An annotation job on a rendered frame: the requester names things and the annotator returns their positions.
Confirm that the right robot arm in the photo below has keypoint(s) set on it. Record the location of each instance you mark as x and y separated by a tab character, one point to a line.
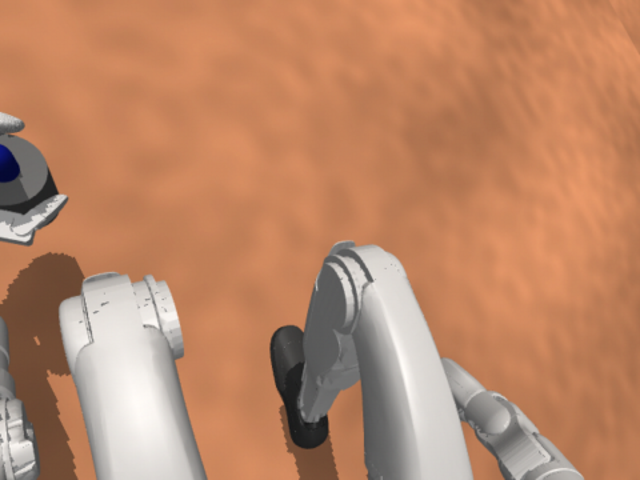
521	451

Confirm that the right robot hand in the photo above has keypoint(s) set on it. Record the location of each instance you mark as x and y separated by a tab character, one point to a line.
463	385

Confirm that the left robot arm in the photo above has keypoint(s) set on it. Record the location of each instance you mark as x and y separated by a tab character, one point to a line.
19	455

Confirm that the left robot hand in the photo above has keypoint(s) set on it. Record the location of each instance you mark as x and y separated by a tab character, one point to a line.
14	227

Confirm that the right robot foot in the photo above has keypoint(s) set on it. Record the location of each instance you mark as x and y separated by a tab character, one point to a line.
287	358

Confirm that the bottle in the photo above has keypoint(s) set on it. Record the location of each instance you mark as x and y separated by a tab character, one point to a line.
25	179

